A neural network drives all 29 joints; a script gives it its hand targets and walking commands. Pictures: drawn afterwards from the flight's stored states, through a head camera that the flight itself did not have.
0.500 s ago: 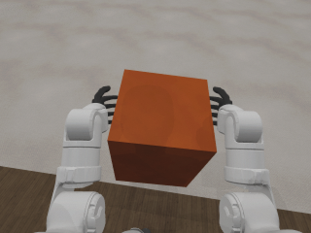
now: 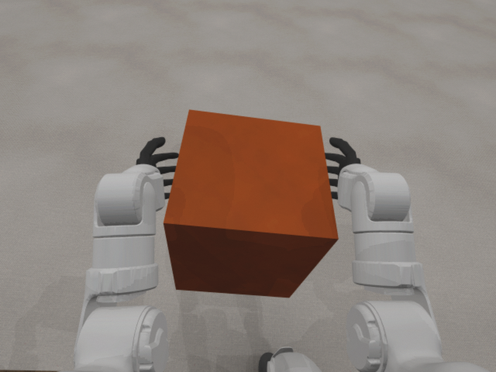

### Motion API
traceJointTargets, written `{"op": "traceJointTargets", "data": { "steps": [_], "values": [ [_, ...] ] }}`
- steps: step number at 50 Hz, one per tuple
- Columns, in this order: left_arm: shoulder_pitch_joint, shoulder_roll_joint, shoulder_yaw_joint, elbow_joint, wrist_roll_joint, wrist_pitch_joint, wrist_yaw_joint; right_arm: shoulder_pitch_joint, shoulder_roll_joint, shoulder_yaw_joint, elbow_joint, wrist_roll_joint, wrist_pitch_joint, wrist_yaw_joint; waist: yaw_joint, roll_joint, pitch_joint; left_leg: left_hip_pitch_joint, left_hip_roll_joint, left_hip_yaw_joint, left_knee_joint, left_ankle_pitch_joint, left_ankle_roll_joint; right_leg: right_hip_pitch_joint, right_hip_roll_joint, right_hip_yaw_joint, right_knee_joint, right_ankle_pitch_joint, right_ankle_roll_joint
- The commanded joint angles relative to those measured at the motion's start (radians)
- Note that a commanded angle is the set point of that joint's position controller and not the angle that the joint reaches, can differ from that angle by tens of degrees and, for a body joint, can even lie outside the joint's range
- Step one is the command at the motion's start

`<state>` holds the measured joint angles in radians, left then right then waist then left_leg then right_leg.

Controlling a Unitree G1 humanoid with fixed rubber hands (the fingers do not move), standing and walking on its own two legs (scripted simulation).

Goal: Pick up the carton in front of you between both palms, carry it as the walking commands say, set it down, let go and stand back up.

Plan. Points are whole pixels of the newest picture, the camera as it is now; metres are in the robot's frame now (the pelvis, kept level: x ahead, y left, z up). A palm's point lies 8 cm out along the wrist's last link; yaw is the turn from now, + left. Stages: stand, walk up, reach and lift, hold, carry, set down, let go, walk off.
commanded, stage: carry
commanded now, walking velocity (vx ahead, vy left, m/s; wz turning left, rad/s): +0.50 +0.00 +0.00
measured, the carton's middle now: (243, 212) +0.37 -0.01 +0.04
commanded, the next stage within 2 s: none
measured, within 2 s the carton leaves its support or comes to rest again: neither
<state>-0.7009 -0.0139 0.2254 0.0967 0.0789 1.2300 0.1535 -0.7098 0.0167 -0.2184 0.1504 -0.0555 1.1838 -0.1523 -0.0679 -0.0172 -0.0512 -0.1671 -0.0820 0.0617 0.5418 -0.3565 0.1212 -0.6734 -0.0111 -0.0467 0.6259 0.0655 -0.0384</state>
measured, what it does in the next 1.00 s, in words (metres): walks ahead: right foot 0.04 m lower, then left foot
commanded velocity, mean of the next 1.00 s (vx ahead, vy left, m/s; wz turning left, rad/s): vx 0.42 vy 0.00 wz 0.00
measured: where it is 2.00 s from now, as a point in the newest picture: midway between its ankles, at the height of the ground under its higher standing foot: (231, 254)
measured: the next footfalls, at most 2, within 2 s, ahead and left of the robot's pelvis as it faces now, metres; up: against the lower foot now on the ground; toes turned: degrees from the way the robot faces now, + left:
right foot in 0.08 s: +0.23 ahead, -0.07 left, -0.04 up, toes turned -2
left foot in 0.60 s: +0.56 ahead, +0.08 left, -0.04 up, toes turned +5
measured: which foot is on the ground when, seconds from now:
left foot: down 0.00-0.10, up 0.12-0.58, down 0.60-1.00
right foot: up 0.00-0.06, down 0.08-0.62, up 0.64-1.00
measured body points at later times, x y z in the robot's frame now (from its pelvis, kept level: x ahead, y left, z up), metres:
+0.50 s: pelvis +0.29 -0.02 -0.03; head +0.33 -0.03 +0.42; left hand +0.66 +0.15 +0.08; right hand +0.68 -0.15 +0.07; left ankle +0.44 +0.12 -0.70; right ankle +0.20 -0.07 -0.76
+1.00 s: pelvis +0.58 +0.00 -0.02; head +0.61 +0.01 +0.43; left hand +0.94 +0.14 +0.08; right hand +0.93 -0.16 +0.08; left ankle +0.52 +0.07 -0.77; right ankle +0.69 -0.14 -0.73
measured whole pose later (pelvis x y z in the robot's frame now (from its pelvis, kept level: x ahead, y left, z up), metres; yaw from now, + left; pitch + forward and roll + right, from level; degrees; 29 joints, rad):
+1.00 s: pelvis +0.58 +0.00 -0.02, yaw -2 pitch +6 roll -2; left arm -0.58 -0.08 0.21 0.01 0.11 1.22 0.15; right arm -0.57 0.08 -0.23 0.03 -0.11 1.21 -0.13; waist 0.00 0.00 -0.05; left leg -0.16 0.01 0.12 0.32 -0.26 0.05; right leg -0.58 -0.05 -0.09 0.60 -0.11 0.04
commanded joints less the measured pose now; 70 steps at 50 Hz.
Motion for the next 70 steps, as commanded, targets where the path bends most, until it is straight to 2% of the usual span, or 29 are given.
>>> {"op": "traceJointTargets", "data": {
  "steps": [1, 3, 4, 5, 6, 7, 8, 9, 11, 20, 26, 29, 30, 31, 32, 33, 36, 41, 48, 50, 53, 54, 55, 56, 58, 62, 64, 66, 70],
  "values": [
    [-0.634, -1.067, -0.602, 0.025, -0.365, -0.035, -0.220, -0.681, 1.107, 0.619, -0.043, 0.468, -0.004, 0.296, -0.028, 0.128, -0.370, 0.325, 0.177, -0.122, 0.093, 0.855, 0.016, 0.089, 0.067, -0.073, -0.198, 0.142, -0.040],
    [-0.606, -1.045, -0.562, 0.074, -0.345, -0.041, -0.231, -0.691, 1.123, 0.616, 0.008, 0.473, -0.012, 0.306, 0.053, 0.114, -0.407, 0.181, 0.164, -0.062, 0.292, 0.840, -0.025, 0.401, 0.057, -0.087, -0.294, 0.215, -0.069],
    [-0.595, -1.034, -0.539, 0.089, -0.336, -0.044, -0.238, -0.699, 1.124, 0.611, 0.027, 0.473, -0.018, 0.309, 0.103, 0.066, -0.447, -0.014, 0.138, -0.045, 0.470, 0.603, -0.049, 0.650, -0.028, -0.014, -0.245, 0.290, -0.070],
    [-0.594, -1.016, -0.518, 0.114, -0.325, -0.049, -0.243, -0.717, 1.145, 0.603, 0.044, 0.473, -0.018, 0.313, 0.093, -0.123, -0.533, -0.311, 0.083, -0.033, 0.667, -0.069, -0.087, 0.962, -0.283, 0.237, 0.013, 0.727, -0.145],
    [-0.581, -0.994, -0.491, 0.163, -0.312, -0.052, -0.244, -0.729, 1.176, 0.590, 0.089, 0.481, -0.013, 0.309, 0.149, -0.254, -0.626, -0.604, -0.010, -0.073, 0.955, -0.323, -0.134, 1.189, -0.425, 0.541, -0.013, 0.553, -0.332],
    [-0.563, -1.032, -0.494, 0.169, -0.335, -0.062, -0.250, -0.727, 1.170, 0.589, 0.061, 0.477, -0.019, 0.304, 0.161, -0.197, -0.654, -0.675, 0.038, -0.105, 0.999, -0.255, -0.099, 1.121, -0.399, 0.636, -0.111, 0.050, -0.348],
    [-0.630, -1.086, -0.518, 0.112, -0.372, -0.071, -0.262, -0.781, 1.176, 0.588, 0.014, 0.473, -0.027, 0.297, 0.145, -0.106, -0.572, -0.681, 0.076, -0.106, 0.947, -0.176, -0.084, 0.983, -0.313, 0.573, -0.177, -0.167, -0.279],
    [-0.724, -1.122, -0.549, 0.043, -0.417, -0.076, -0.270, -0.802, 1.186, 0.583, -0.016, 0.469, -0.033, 0.288, 0.122, -0.034, -0.493, -0.665, 0.091, -0.104, 0.893, -0.112, -0.086, 0.850, -0.284, 0.510, -0.211, -0.170, -0.237],
    [-0.827, -1.188, -0.609, -0.047, -0.488, -0.085, -0.274, -0.806, 1.192, 0.585, -0.074, 0.467, -0.040, 0.264, 0.098, -0.023, -0.440, -0.582, 0.126, -0.103, 0.790, -0.051, -0.097, 0.670, -0.248, 0.419, -0.252, -0.168, -0.212],
    [-0.739, -1.177, -0.674, -0.124, -0.537, -0.095, -0.286, -0.655, 1.132, 0.631, -0.142, 0.392, -0.053, 0.206, 0.140, -0.080, -0.453, -0.760, 0.142, -0.021, 0.539, 0.149, -0.107, 0.860, -0.182, 0.247, -0.157, 0.296, -0.167],
    [-0.676, -1.093, -0.671, -0.100, -0.513, -0.066, -0.278, -0.632, 1.050, 0.637, -0.137, 0.375, -0.016, 0.203, 0.176, -0.096, -0.372, -0.572, 0.060, 0.087, 0.077, 0.372, -0.072, 0.865, -0.112, 0.130, -0.122, 0.450, -0.128],
    [-0.652, -1.083, -0.652, -0.020, -0.494, -0.055, -0.284, -0.603, 1.022, 0.599, -0.056, 0.356, -0.001, 0.221, 0.088, -0.114, -0.417, -0.152, 0.020, 0.135, -0.137, 0.482, -0.037, 0.745, -0.108, 0.039, 0.041, 0.606, -0.053],
    [-0.661, -1.086, -0.647, 0.002, -0.487, -0.054, -0.287, -0.598, 1.013, 0.584, -0.034, 0.352, 0.000, 0.229, 0.042, -0.085, -0.471, 0.077, 0.074, 0.087, -0.144, 0.531, -0.038, 0.614, -0.089, 0.006, 0.182, 0.446, -0.023],
    [-0.664, -1.090, -0.637, 0.022, -0.482, -0.052, -0.290, -0.596, 1.000, 0.564, -0.015, 0.352, 0.001, 0.239, 0.038, 0.063, -0.557, 0.362, 0.334, -0.187, 0.000, 0.789, 0.005, 0.370, -0.060, 0.005, 0.371, -0.093, 0.011],
    [-0.680, -1.106, -0.615, 0.054, -0.475, -0.044, -0.292, -0.606, 0.986, 0.541, 0.021, 0.346, -0.003, 0.244, 0.027, 0.286, -0.649, 0.628, 0.523, -0.556, -0.028, 0.731, 0.197, 0.033, 0.080, 0.045, 0.664, -0.644, 0.057],
    [-0.677, -1.113, -0.602, 0.062, -0.468, -0.044, -0.291, -0.577, 1.030, 0.539, 0.053, 0.355, -0.005, 0.251, 0.015, 0.243, -0.635, 0.579, 0.482, -0.617, -0.110, 0.439, 0.206, -0.062, 0.056, 0.083, 0.735, -0.618, 0.025],
    [-0.786, -1.160, -0.598, -0.008, -0.477, -0.060, -0.274, -0.757, 1.134, 0.581, -0.068, 0.437, -0.019, 0.271, 0.035, 0.060, -0.474, 0.306, 0.393, -0.415, -0.201, 0.358, 0.098, -0.040, -0.036, 0.076, 0.603, -0.463, 0.024],
    [-0.693, -1.173, -0.603, -0.063, -0.439, -0.055, -0.228, -0.758, 1.182, 0.603, -0.138, 0.494, -0.004, 0.283, 0.057, 0.121, -0.472, 0.242, 0.353, -0.246, -0.276, 0.376, 0.069, 0.029, -0.058, 0.019, 0.360, -0.398, 0.065],
    [-0.462, -1.204, -0.665, -0.130, -0.390, -0.025, -0.234, -0.497, 1.150, 0.607, -0.212, 0.405, 0.030, 0.300, 0.051, 0.178, -0.415, 0.338, 0.270, -0.001, -0.171, 0.998, -0.016, 0.107, 0.010, -0.095, -0.014, -0.167, 0.077],
    [-0.388, -1.201, -0.687, -0.155, -0.382, -0.013, -0.250, -0.392, 1.135, 0.616, -0.237, 0.368, 0.035, 0.303, 0.039, 0.191, -0.404, 0.357, 0.238, 0.047, -0.121, 1.003, -0.035, 0.175, 0.037, -0.136, -0.148, -0.071, 0.082],
    [-0.279, -1.197, -0.722, -0.188, -0.377, -0.001, -0.286, -0.279, 1.116, 0.661, -0.282, 0.343, 0.033, 0.310, 0.060, 0.123, -0.411, 0.134, 0.207, 0.075, 0.051, 0.765, -0.114, 0.586, -0.044, -0.105, -0.397, 0.295, 0.058],
    [-0.247, -1.185, -0.724, -0.202, -0.372, -0.001, -0.297, -0.266, 1.103, 0.677, -0.306, 0.340, 0.034, 0.313, 0.068, 0.009, -0.459, -0.070, 0.194, 0.068, 0.165, 0.437, -0.161, 0.829, -0.231, 0.050, -0.225, 0.811, 0.003],
    [-0.204, -1.169, -0.719, -0.188, -0.345, -0.005, -0.299, -0.268, 1.139, 0.703, -0.321, 0.356, 0.045, 0.316, 0.084, -0.151, -0.539, -0.315, 0.150, 0.023, 0.261, 0.047, -0.188, 1.096, -0.375, 0.174, -0.087, 1.159, -0.131],
    [-0.132, -1.172, -0.724, -0.189, -0.342, -0.011, -0.301, -0.245, 1.140, 0.718, -0.347, 0.367, 0.047, 0.322, 0.090, -0.201, -0.562, -0.406, 0.115, -0.007, 0.305, -0.219, -0.178, 1.124, -0.391, 0.223, -0.121, 1.141, -0.176],
    [-0.101, -1.186, -0.742, -0.276, -0.338, -0.024, -0.303, -0.229, 1.159, 0.760, -0.403, 0.390, 0.035, 0.331, 0.078, -0.146, -0.531, -0.366, 0.146, -0.048, 0.127, -0.240, -0.158, 1.024, -0.348, 0.177, -0.200, 0.800, -0.132],
    [-0.019, -1.200, -0.769, -0.393, -0.363, -0.037, -0.316, -0.144, 1.135, 0.806, -0.537, 0.391, 0.016, 0.318, 0.069, -0.116, -0.512, -0.013, 0.142, 0.043, -0.157, 0.145, -0.164, 0.710, -0.241, -0.010, -0.246, 0.267, -0.043],
    [0.013, -1.179, -0.788, -0.414, -0.369, -0.039, -0.323, -0.106, 1.107, 0.830, -0.566, 0.379, 0.020, 0.317, 0.067, -0.084, -0.492, 0.050, 0.222, -0.016, -0.189, 0.292, -0.163, 0.633, -0.193, -0.042, -0.215, 0.110, -0.002],
    [0.027, -1.147, -0.795, -0.400, -0.372, -0.026, -0.324, -0.059, 1.097, 0.825, -0.519, 0.371, 0.034, 0.327, 0.072, 0.008, -0.435, 0.061, 0.277, -0.023, -0.079, 0.539, -0.147, 0.568, -0.162, -0.036, -0.177, 0.128, 0.027],
    [0.087, -1.100, -0.798, -0.317, -0.356, -0.013, -0.336, 0.064, 1.061, 0.787, -0.387, 0.334, 0.042, 0.344, 0.067, 0.046, -0.382, 0.019, 0.258, -0.012, -0.036, 0.669, -0.136, 0.544, -0.162, -0.025, -0.093, 0.271, 0.031]
  ]
}}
